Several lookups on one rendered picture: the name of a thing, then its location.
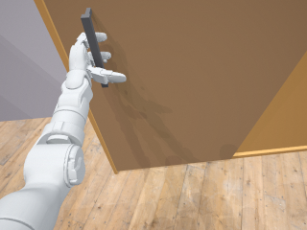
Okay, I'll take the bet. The robot left upper arm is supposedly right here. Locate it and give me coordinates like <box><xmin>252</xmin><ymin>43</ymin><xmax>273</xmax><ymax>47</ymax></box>
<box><xmin>0</xmin><ymin>144</ymin><xmax>85</xmax><ymax>230</ymax></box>

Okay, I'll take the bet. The robot left hand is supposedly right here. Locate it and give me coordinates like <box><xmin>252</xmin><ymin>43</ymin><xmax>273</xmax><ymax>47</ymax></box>
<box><xmin>68</xmin><ymin>33</ymin><xmax>127</xmax><ymax>84</ymax></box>

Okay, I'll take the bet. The handle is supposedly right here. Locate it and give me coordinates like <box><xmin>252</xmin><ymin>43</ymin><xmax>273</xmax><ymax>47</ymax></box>
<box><xmin>81</xmin><ymin>8</ymin><xmax>108</xmax><ymax>88</ymax></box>

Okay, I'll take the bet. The left robot forearm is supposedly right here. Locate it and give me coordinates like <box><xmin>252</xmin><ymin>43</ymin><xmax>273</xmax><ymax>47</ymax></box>
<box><xmin>23</xmin><ymin>69</ymin><xmax>93</xmax><ymax>182</ymax></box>

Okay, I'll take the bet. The wardrobe door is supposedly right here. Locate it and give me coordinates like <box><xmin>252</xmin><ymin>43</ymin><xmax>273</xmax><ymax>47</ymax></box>
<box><xmin>236</xmin><ymin>51</ymin><xmax>307</xmax><ymax>153</ymax></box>
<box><xmin>43</xmin><ymin>0</ymin><xmax>307</xmax><ymax>172</ymax></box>

